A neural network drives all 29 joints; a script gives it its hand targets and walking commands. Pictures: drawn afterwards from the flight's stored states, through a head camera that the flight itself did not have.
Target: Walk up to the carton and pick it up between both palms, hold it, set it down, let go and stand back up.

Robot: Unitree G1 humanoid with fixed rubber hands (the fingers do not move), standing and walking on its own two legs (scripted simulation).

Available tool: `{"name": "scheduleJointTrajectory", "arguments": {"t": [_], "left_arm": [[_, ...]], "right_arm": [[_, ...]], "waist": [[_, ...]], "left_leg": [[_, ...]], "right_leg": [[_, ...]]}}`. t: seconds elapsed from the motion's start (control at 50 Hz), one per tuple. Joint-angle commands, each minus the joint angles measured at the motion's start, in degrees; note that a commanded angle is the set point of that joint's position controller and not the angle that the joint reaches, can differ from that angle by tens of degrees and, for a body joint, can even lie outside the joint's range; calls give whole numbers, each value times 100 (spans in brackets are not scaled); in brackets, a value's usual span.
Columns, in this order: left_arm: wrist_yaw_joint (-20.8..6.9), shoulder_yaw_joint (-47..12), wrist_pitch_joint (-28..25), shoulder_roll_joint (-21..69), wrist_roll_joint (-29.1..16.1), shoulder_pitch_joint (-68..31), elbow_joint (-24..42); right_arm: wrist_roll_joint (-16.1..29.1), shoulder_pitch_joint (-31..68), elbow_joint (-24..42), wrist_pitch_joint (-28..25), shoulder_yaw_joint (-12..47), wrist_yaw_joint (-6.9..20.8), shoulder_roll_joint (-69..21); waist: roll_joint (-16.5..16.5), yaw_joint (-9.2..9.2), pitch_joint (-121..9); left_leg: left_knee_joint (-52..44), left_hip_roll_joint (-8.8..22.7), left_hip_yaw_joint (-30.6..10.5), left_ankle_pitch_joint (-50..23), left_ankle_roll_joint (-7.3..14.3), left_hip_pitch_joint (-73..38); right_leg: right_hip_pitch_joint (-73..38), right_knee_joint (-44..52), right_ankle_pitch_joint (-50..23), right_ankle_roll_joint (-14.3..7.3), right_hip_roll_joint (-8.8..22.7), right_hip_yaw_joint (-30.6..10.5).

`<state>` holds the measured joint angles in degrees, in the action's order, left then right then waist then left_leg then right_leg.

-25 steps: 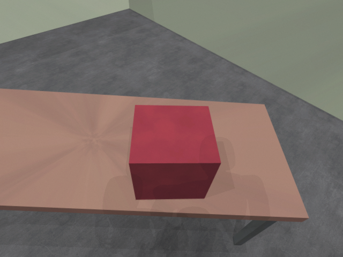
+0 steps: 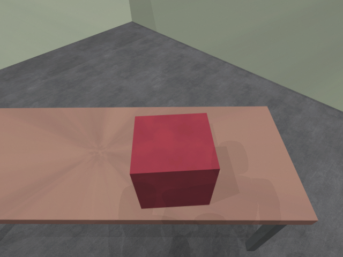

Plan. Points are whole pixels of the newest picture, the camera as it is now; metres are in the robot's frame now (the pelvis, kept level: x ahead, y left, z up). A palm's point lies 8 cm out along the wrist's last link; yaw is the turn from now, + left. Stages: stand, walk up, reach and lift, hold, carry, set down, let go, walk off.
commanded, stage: walk up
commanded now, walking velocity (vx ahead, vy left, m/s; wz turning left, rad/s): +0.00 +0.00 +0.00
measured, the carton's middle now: (173, 161) +0.42 +0.02 -0.09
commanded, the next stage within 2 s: stand in 1.10 s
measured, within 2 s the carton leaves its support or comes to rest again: neither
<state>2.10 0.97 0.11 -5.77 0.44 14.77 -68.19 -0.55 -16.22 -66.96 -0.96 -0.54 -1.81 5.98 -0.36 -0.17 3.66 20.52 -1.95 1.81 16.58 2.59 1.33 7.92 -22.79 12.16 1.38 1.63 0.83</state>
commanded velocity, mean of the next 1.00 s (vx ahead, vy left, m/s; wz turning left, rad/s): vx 0.00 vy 0.02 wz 0.00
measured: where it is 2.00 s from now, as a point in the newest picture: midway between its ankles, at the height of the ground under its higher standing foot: outside the picture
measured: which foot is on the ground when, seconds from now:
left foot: down 0.00-1.00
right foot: down 0.00-0.54, up 0.56-0.80, down 0.82-1.00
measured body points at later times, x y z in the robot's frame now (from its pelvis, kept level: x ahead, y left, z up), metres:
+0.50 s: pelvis -0.01 +0.04 -0.01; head +0.02 +0.04 +0.43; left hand -0.04 +0.26 -0.17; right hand +0.00 -0.20 -0.18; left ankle -0.05 +0.13 -0.72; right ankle +0.00 -0.13 -0.74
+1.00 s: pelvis -0.01 +0.07 +0.00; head +0.00 +0.06 +0.45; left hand +0.00 +0.28 -0.16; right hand -0.02 -0.13 -0.17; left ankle -0.03 +0.15 -0.74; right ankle -0.04 -0.05 -0.74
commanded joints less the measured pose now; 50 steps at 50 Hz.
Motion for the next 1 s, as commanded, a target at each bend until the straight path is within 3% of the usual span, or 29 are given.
{"name": "scheduleJointTrajectory", "arguments": {"t": [0.0, 0.28, 0.3, 0.32, 0.34, 0.36, 0.38, 0.4, 0.42, 0.44, 0.46, 0.48, 0.5, 0.52, 0.54, 0.56, 0.58, 0.6, 0.62, 0.64, 0.68, 0.74, 0.76, 0.78, 0.8, 0.82, 0.84, 0.9, 0.98], "left_arm": [[44, 72, -65, -556, -3, 394, 63], [71, 28, -44, -403, -10, 505, -62], [199, 296, -57, -1196, 188, 531, 317], [278, 424, -15, -1618, 204, 1054, 164], [338, 466, 36, -1687, 201, 1375, 91], [377, 464, 41, -1599, 230, 1491, 97], [409, 546, 22, -1715, 186, 1221, 258], [411, 530, -56, -1543, 231, 1273, 248], [358, 167, -121, -447, 83, 157, 340], [333, 191, -39, -436, 63, -882, 630], [281, 263, 57, -595, 70, -1338, 750], [178, 308, 112, -630, 88, -1032, 698], [104, 236, 149, -374, 154, -478, 600], [77, 168, 202, -212, 167, 357, 570], [113, 217, 351, -212, 26, 718, 579], [106, 266, 425, -527, -15, 454, 644], [82, 285, 407, -703, 11, 187, 664], [49, 268, 362, -603, 45, 134, 566], [28, 239, 320, -482, 44, 349, 458], [36, 184, 293, -345, 42, 505, 369], [77, 133, 215, -378, -8, 388, 404], [107, 97, 144, -487, -123, 417, 379], [120, 57, 110, -435, -112, 609, 286], [136, 57, 64, -517, -67, 744, 194], [128, 76, 25, -692, -1, 752, 193], [88, 41, 35, -666, -14, 430, 199], [39, 16, 52, -535, 21, 208, 205], [70, -34, -38, -399, 60, 167, 267], [79, -12, -53, -454, -24, 344, 132]], "right_arm": [[1, -494, 78, -82, -50, -52, 486], [7, -731, -3, -96, -16, -93, 385], [4, -486, 52, 104, -404, -158, 1437], [-43, -270, 267, 189, -388, -145, 1222], [-76, -192, 385, 246, -383, -121, 1002], [-96, -123, 522, 284, -428, -104, 921], [-24, 47, 709, 335, -531, -103, 1049], [-137, -112, 779, 313, -442, -78, 765], [20, -536, 687, 207, -105, 49, -268], [43, -994, 587, 137, -146, 115, -190], [-6, -1373, 384, 65, -226, 118, 146], [-80, -1393, 172, -19, -273, 44, 482], [-186, -1524, 29, -31, -259, -56, 525], [-194, -1395, 238, -58, -273, -120, 931], [-145, -975, 438, 16, -231, -136, 1254], [-195, -189, 648, 41, -228, -91, 1124], [-126, 363, 849, 1, -144, -39, 875], [-115, 450, 944, -55, -101, -49, 835], [-118, 324, 945, -101, -107, -104, 881], [-82, 130, 869, -132, -105, -119, 872], [-91, -259, 662, -173, -28, -80, 659], [-94, -302, 514, -108, 16, -97, 462], [-37, -226, 505, -73, -20, -89, 547], [27, -212, 515, -63, -50, -59, 571], [63, -395, 507, -68, -41, -33, 490], [106, -675, 448, -15, -15, -34, 284], [59, -647, 380, 25, 9, -67, 292], [43, -478, 297, -22, -111, -46, 699], [-2, -543, 182, -47, -44, -27, 490]], "waist": [[75, -18, 226], [28, 1, 321], [-848, -387, 477], [-127, -511, 258], [621, -663, 148], [1078, -714, -40], [1345, -609, 268], [1203, -510, -563], [1918, 250, -659], [2166, 784, -497], [1859, 1035, -156], [813, 806, 166], [77, 523, -67], [-1102, 121, -334], [-1995, 91, -373], [-2272, -15, 422], [-1795, -111, 902], [-1206, -151, 785], [-961, -192, 551], [-815, -172, 376], [-777, -97, 61], [-824, -141, -40], [-707, -254, -53], [-495, -223, -162], [-141, -56, -287], [527, 224, 24], [962, 168, 336], [678, 92, 260], [376, 89, 260]], "left_leg": [[-473, 716, -565, -1520, 57, 671], [-358, 749, -568, -2008, 57, 643], [584, 443, -59, -1516, -138, 1449], [1274, 280, 78, -531, -237, 2212], [2300, 131, 227, 935, -301, 2591], [3468, 235, -7, 1804, -286, 2665], [4411, 309, -182, 2251, -389, 2752], [4503, 525, -559, 1819, -335, 2329], [2853, 844, -1186, 1782, -106, 501], [1579, 799, -1114, 1305, -83, 18], [251, 787, -1042, 339, -154, 167], [-362, 507, -539, -993, -393, 606], [-108, 530, -422, -1824, -421, 289], [-352, 1555, -1624, -2671, -234, 28], [-906, 2250, -2494, -1134, 435, 1974], [-1627, 2176, -3347, 840, 702, 3176], [-1585, 1867, -2937, 505, 656, 2886], [-1021, 1587, -2071, -933, 583, 1893], [-560, 1601, -1610, -2436, 623, 1236], [-321, 1658, -1452, -3404, 721, 975], [-58, 1511, -1332, -4426, 719, 714], [13, 1342, -1246, -3834, 656, 529], [85, 1262, -1206, -3550, 541, 689], [168, 1125, -1153, -3143, 385, 991], [197, 926, -996, -2400, 250, 1355], [-294, 594, -722, -1088, 182, 1218], [-423, 617, -702, -779, 152, 751], [-180, 703, -791, -1827, 202, 826], [-331, 717, -757, -1615, 161, 679]], "right_leg": [[-174, 271, -1281, -237, 462, -383], [-58, 163, -1313, -191, 441, -325], [-300, -329, -2090, -375, 1177, -677], [-799, -115, -2436, -765, 1768, -1466], [-892, 202, -3083, -1341, 2544, -2283], [-653, 354, -3649, -1794, 3017, -2747], [-137, -5, -6524, -2055, 3271, -2634], [-137, 264, -4427, -1949, 3024, -2469], [1390, 426, -2241, -1311, 1488, -990], [2011, -21, -967, -517, 721, -313], [1961, -540, 96, -7, 254, 14], [1318, -1084, 334, 26, -6, 156], [1308, -1344, 440, -74, 55, 59], [1920, -2017, 1899, 6, -86, 201], [941, -2234, 2347, 8, 8, -165], [481, -2701, 1944, -53, 33, -275], [698, -2803, 1657, -65, 65, -261], [1260, -2606, 1638, -92, 99, -270], [1571, -2548, 1543, -115, 126, -245], [1456, -2538, 1499, -110, 154, -232], [936, -1875, 1557, -121, 130, -195], [426, -487, 863, -162, 61, -74], [-68, 327, -201, -189, 131, -94], [-652, 422, -1135, -212, 293, -267], [-1111, 266, -1771, -273, 601, -569], [-415, 67, -1663, -459, 654, -615], [234, 201, -968, -455, 547, -612], [-338, 382, -1407, -327, 483, -409], [-254, 462, -979, -347, 443, -403]]}}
